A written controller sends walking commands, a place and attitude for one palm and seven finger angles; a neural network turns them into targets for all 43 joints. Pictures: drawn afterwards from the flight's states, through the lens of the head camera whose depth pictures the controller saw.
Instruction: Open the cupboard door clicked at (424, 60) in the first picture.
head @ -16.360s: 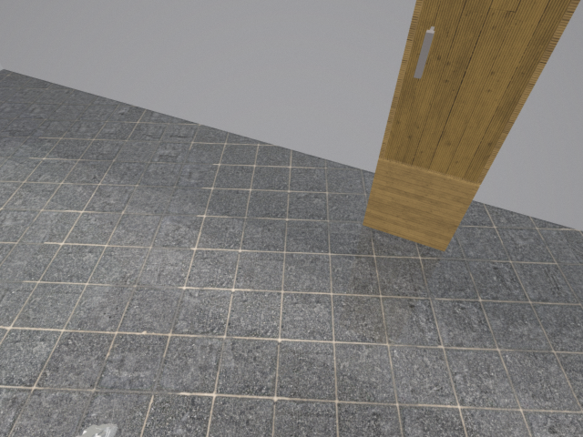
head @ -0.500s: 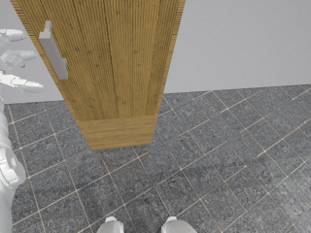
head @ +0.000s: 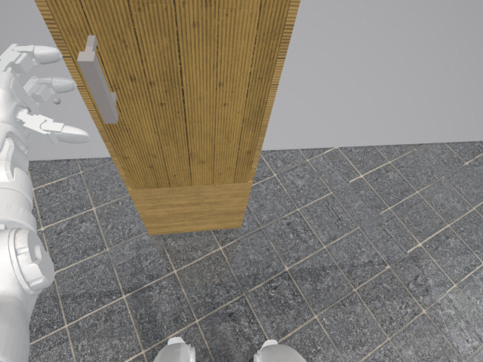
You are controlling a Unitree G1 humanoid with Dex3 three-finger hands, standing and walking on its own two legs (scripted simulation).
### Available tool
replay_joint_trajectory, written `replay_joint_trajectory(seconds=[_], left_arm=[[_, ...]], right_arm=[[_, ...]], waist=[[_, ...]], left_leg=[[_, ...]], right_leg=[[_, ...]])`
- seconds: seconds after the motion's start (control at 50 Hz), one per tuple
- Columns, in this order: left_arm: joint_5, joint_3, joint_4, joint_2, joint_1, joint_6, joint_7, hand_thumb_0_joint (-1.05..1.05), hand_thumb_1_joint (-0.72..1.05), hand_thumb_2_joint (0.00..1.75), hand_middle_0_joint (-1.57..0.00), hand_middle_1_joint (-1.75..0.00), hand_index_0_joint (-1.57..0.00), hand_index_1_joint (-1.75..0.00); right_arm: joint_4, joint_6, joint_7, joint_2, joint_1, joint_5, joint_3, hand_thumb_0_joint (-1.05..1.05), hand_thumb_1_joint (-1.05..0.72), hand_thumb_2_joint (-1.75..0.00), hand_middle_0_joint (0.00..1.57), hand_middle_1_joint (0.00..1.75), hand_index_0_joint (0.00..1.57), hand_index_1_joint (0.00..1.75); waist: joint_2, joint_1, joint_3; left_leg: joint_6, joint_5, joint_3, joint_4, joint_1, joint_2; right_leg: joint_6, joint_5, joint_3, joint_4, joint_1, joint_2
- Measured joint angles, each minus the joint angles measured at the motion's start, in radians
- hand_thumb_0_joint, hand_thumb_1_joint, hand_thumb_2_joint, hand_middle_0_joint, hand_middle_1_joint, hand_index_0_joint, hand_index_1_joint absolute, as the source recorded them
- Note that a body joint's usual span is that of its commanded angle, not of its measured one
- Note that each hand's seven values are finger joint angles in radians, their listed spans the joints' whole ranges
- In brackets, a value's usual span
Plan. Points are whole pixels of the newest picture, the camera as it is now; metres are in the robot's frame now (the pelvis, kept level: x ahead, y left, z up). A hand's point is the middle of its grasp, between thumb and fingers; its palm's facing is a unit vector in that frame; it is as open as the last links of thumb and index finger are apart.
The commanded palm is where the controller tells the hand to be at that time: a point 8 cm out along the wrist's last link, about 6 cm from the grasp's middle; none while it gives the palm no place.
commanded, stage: slide the fingers in behind the handle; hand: left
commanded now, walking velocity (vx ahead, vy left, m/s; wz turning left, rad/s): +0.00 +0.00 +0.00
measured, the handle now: (102, 82) +0.55 +0.20 +0.11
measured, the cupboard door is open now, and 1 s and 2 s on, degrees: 0 0 0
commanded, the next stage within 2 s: close the thumb around the handle in 1.68 s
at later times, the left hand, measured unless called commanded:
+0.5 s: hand (77, 102) +0.49 +0.22 +0.12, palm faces +0.03 -1.00 +0.01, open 14.0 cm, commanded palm +0.47 +0.27 +0.11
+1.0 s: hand (102, 101) +0.50 +0.19 +0.11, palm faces +0.04 -1.00 +0.01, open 14.0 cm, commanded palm +0.48 +0.24 +0.11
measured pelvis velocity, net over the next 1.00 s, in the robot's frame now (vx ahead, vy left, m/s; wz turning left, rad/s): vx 0.00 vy -0.01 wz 0.00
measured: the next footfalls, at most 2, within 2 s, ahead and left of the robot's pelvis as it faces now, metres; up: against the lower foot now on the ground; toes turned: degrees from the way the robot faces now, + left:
none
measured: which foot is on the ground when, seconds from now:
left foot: down 0.00-1.00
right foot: down 0.00-1.00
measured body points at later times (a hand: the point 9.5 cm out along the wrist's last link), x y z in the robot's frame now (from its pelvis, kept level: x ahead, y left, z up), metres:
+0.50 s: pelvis -0.01 -0.01 +0.00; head +0.10 +0.02 +0.44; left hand +0.49 +0.28 +0.12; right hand +0.00 -0.28 -0.10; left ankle +0.02 +0.10 -0.69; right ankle -0.01 -0.12 -0.69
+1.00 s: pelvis +0.00 -0.01 +0.00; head +0.10 +0.01 +0.44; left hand +0.49 +0.25 +0.11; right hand +0.00 -0.28 -0.11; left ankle +0.02 +0.10 -0.69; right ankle -0.01 -0.12 -0.69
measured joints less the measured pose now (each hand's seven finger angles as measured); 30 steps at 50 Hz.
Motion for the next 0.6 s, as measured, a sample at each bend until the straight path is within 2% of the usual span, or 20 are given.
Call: replay_joint_trajectory(seconds=[0.16, 0.28, 0.52, 0.6], left_arm=[[-0.013, 0.005, 0.013, 0.028, 0.019, 0.013, -0.023, -0.01, -0.50, 0.30, -0.30, -1.20, -0.30, -1.20], [-0.030, -0.016, -0.001, 0.004, 0.013, 0.002, -0.026, -0.01, -0.50, 0.30, -0.30, -1.20, -0.30, -1.20], [-0.003, -0.026, -0.005, -0.045, -0.008, 0.000, 0.041, -0.01, -0.50, 0.30, -0.30, -1.20, -0.30, -1.20], [0.005, -0.021, 0.002, -0.046, -0.003, 0.007, 0.055, -0.01, -0.50, 0.30, -0.30, -1.20, -0.30, -1.20]], right_arm=[[0.006, 0.011, -0.006, -0.005, 0.028, 0.007, 0.001, 0.00, -0.90, -0.90, 0.20, 0.30, 0.20, 0.30], [0.026, 0.007, -0.007, -0.006, 0.034, 0.006, -0.004, 0.00, -0.90, -0.90, 0.20, 0.30, 0.20, 0.30], [0.017, -0.012, 0.003, -0.001, 0.018, -0.001, -0.007, 0.00, -0.90, -0.90, 0.20, 0.30, 0.20, 0.30], [0.008, -0.010, 0.006, 0.003, 0.019, 0.000, -0.003, 0.00, -0.90, -0.90, 0.20, 0.30, 0.20, 0.30]], waist=[[0.003, -0.003, 0.005], [0.001, 0.002, 0.006], [0.004, -0.011, 0.003], [0.007, -0.015, 0.000]], left_leg=[[-0.005, 0.004, -0.003, -0.007, 0.009, 0.004], [-0.007, 0.009, -0.011, -0.007, 0.005, 0.003], [-0.007, 0.011, -0.005, -0.003, -0.004, 0.003], [-0.007, 0.009, 0.000, -0.005, 0.000, 0.005]], right_leg=[[-0.005, 0.003, -0.003, -0.006, 0.009, 0.005], [-0.008, 0.005, -0.010, -0.006, 0.008, 0.004], [-0.008, 0.005, -0.003, 0.005, -0.007, 0.004], [-0.008, 0.004, 0.002, 0.005, -0.006, 0.005]])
